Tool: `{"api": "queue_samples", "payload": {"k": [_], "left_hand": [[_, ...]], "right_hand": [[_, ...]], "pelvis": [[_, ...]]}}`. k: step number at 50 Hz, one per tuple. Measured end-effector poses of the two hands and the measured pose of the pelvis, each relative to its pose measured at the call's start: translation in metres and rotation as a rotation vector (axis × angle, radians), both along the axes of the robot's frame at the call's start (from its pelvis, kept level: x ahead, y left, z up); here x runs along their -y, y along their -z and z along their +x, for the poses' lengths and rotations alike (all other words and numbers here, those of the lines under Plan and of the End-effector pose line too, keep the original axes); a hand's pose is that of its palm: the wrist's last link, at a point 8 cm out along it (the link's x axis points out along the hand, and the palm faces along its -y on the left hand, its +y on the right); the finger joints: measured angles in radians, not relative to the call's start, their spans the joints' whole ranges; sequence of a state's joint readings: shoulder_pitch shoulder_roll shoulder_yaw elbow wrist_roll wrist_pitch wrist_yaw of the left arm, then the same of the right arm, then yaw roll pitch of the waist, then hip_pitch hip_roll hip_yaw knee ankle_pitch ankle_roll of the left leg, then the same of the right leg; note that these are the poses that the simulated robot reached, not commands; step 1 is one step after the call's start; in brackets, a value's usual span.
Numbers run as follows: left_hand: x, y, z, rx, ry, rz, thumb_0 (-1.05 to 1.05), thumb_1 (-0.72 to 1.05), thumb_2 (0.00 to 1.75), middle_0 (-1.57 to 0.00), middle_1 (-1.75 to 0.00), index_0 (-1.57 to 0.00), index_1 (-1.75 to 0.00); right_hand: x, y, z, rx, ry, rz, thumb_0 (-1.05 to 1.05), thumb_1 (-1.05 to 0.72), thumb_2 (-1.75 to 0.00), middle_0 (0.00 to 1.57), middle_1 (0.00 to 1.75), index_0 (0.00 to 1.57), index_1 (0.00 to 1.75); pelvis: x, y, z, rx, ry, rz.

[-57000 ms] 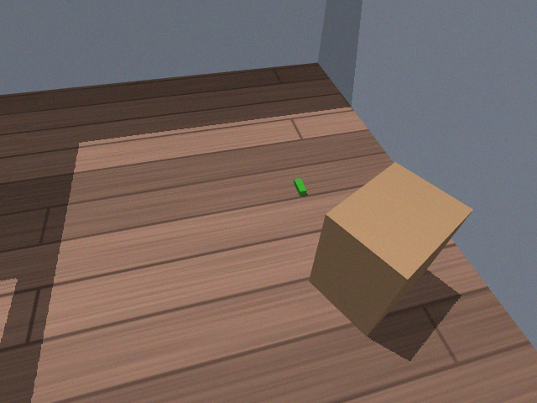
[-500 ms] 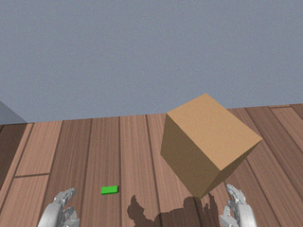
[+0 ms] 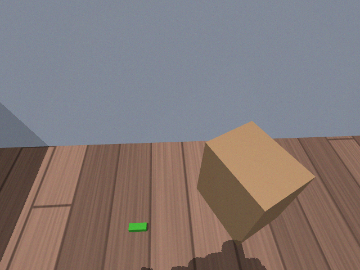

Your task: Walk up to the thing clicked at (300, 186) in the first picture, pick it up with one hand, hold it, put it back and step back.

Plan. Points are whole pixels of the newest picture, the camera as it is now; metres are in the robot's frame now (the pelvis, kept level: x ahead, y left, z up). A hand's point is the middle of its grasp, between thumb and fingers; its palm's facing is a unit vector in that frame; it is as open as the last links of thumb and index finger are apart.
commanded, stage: stand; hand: left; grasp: from above
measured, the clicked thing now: (137, 227) +0.46 +0.22 -0.75
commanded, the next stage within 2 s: step back in 2.00 s
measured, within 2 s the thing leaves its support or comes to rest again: neither
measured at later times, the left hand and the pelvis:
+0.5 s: hand out of the picture +0.04 +0.23 -0.15, palm faces +0.03 -0.94 -0.35, open 7.4 cm; pelvis +0.00 -0.01 +0.01, yaw +0 degrees
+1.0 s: hand out of the picture +0.08 +0.23 -0.14, palm faces +0.02 -0.94 -0.34, open 7.4 cm; pelvis +0.01 -0.02 +0.02, yaw +0 degrees
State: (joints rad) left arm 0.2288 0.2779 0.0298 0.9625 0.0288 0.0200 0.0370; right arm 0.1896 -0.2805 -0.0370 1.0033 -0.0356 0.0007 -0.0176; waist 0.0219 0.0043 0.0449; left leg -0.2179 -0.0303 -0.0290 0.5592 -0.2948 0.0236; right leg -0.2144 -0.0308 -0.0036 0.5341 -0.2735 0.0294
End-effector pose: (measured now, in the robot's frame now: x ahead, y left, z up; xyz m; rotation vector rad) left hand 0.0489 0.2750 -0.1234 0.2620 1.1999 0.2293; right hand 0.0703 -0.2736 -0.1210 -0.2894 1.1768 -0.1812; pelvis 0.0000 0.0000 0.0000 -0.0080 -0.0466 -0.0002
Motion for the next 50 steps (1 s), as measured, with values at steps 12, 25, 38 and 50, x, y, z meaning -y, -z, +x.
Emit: {"api": "queue_samples", "payload": {"k": [12, 25, 38, 50], "left_hand": [[-0.005, -0.009, -0.021, -0.073, -0.029, 0.017, 0.01, 0.90, 0.90, -0.20, -0.30, -0.20, -0.30], [-0.003, -0.013, -0.018, -0.095, -0.028, 0.027, 0.00, 0.90, 0.90, -0.20, -0.30, -0.20, -0.30], [0.006, -0.014, 0.005, -0.070, -0.008, 0.016, 0.00, 0.90, 0.90, -0.20, -0.30, -0.20, -0.30], [0.005, -0.017, 0.023, -0.051, 0.003, 0.019, 0.00, 0.90, 0.90, -0.20, -0.30, -0.20, -0.30]], "right_hand": [[-0.002, -0.001, -0.005, -0.033, 0.010, 0.025, 0.01, -0.91, -0.90, 0.20, 0.30, 0.20, 0.30], [0.016, -0.003, -0.009, -0.066, 0.020, 0.010, 0.01, -0.91, -0.90, 0.20, 0.30, 0.20, 0.30], [0.026, -0.006, -0.006, -0.079, 0.023, -0.001, 0.01, -0.91, -0.90, 0.20, 0.30, 0.20, 0.30], [0.029, -0.006, 0.001, -0.076, 0.019, -0.003, 0.01, -0.91, -0.90, 0.20, 0.30, 0.20, 0.30]], "pelvis": [[0.001, -0.010, -0.003, 0.024, -0.006, 0.008], [0.009, -0.013, -0.002, 0.021, -0.007, 0.008], [0.015, -0.014, 0.004, 0.013, -0.004, 0.006], [0.017, -0.015, 0.009, 0.004, -0.001, 0.006]]}}
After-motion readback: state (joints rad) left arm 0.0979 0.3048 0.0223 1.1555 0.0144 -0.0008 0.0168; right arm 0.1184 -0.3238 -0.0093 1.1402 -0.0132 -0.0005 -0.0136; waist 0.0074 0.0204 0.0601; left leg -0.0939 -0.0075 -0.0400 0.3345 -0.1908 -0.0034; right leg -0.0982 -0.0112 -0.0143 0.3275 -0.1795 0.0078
